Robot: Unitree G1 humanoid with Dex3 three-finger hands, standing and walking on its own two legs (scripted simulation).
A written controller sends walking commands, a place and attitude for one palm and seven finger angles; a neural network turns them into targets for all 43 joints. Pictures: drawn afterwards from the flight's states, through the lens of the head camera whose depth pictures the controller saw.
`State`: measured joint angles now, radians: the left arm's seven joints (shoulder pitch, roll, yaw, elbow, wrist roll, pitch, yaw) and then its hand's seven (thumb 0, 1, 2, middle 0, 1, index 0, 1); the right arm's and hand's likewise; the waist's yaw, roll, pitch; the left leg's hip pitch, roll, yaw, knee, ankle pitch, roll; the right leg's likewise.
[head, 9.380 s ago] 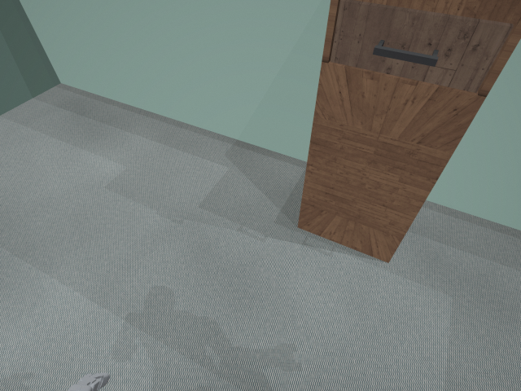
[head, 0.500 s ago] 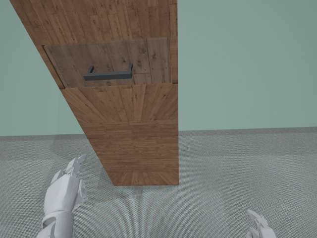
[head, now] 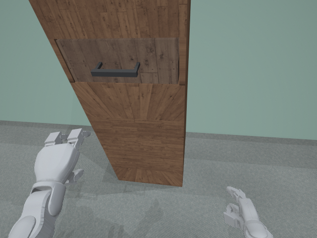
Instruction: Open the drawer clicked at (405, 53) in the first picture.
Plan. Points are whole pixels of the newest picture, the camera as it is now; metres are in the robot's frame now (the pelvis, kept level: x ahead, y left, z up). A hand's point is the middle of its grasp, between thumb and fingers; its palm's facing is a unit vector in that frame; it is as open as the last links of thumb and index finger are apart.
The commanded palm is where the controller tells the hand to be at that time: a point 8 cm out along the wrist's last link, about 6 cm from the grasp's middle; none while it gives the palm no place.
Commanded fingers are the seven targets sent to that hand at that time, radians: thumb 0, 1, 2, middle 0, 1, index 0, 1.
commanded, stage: raise the hand with hooked fingers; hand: left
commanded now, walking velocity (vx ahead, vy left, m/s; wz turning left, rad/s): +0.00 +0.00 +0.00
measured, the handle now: (116, 69) +0.56 +0.21 +0.15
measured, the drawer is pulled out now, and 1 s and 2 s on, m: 0.00 0.00 0.00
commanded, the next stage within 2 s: move the hooked fingers above the handle in 1.28 s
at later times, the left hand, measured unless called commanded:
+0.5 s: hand (55, 122) +0.31 +0.28 +0.17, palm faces +0.16 -0.08 -0.98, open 13.2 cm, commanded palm +0.27 +0.28 +0.24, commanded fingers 0.00 -0.50 0.30 -0.30 -1.20 -0.30 -1.20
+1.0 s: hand (31, 110) +0.30 +0.31 +0.22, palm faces +0.08 -0.04 -1.00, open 13.8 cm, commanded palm +0.26 +0.31 +0.29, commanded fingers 0.00 -0.50 0.30 -0.30 -1.20 -0.30 -1.20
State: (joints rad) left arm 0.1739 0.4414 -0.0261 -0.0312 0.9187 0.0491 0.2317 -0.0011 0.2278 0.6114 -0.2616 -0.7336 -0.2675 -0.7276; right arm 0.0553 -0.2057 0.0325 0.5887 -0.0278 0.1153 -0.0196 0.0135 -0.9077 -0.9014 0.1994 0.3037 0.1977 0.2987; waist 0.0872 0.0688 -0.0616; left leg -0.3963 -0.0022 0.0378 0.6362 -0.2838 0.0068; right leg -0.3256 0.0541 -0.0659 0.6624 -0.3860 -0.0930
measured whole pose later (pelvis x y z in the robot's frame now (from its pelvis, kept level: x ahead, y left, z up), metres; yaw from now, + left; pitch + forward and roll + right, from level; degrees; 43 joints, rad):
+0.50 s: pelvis +0.01 +0.05 +0.02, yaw -2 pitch -1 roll +0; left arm -0.04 0.56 -0.02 -0.18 0.83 0.14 -0.03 0.00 -0.34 0.36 -0.30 -1.11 -0.31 -1.10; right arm 0.06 -0.27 0.00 0.62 0.02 0.16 -0.01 0.02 -0.91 -0.90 0.20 0.30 0.19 0.30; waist 0.08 0.10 -0.01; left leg -0.23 -0.06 0.02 0.47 -0.22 0.06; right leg -0.17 0.02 -0.01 0.49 -0.31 -0.03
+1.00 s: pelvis -0.03 +0.08 +0.02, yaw -1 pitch -3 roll +0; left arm -0.32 0.64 -0.02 -0.10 0.80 0.12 -0.29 0.00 -0.49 0.30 -0.31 -1.20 -0.32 -1.20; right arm 0.11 -0.26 0.05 0.61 0.03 0.13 0.01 0.01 -0.91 -0.90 0.20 0.30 0.20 0.30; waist 0.09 0.10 0.03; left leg -0.23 -0.09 0.03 0.41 -0.14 0.09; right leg -0.17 -0.01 -0.01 0.46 -0.24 0.00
